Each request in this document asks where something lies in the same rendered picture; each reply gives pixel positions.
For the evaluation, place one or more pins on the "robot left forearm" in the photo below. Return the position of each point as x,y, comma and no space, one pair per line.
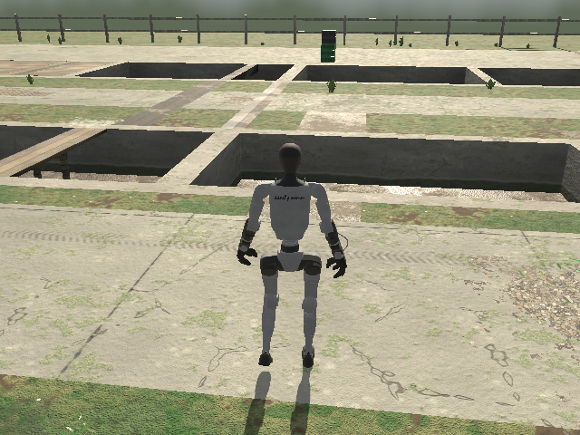
246,239

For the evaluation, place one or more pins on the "robot right forearm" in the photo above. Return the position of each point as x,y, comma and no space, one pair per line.
334,243

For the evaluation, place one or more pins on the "left robot hand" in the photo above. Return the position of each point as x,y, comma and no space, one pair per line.
249,252

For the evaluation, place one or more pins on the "robot left upper arm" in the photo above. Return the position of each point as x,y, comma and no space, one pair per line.
256,206

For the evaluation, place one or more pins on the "robot right upper arm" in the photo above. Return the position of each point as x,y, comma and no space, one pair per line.
323,207

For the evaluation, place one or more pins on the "robot left thigh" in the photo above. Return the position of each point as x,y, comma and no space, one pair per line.
269,271

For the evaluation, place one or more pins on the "right robot foot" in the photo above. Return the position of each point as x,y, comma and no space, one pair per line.
308,360

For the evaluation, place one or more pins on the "right robot hand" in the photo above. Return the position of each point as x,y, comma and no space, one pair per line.
339,263

